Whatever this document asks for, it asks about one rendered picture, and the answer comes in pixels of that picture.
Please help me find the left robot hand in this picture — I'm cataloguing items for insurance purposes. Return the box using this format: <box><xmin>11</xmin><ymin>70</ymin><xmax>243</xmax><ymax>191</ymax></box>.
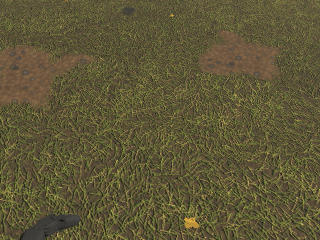
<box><xmin>19</xmin><ymin>213</ymin><xmax>81</xmax><ymax>240</ymax></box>

